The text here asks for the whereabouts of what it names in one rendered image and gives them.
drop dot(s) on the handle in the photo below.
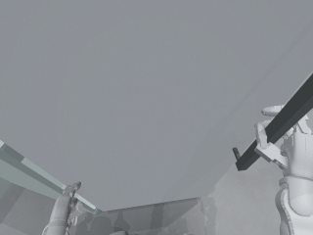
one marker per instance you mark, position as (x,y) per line
(294,110)

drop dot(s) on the left robot hand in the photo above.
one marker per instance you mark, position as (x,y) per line
(64,205)

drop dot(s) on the left robot forearm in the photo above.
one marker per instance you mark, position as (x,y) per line
(56,227)

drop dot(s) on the right robot hand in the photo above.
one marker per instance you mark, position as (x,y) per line
(298,146)

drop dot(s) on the right robot forearm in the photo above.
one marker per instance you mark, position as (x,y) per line
(295,205)

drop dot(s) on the fridge door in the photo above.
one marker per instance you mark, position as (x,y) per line
(143,101)

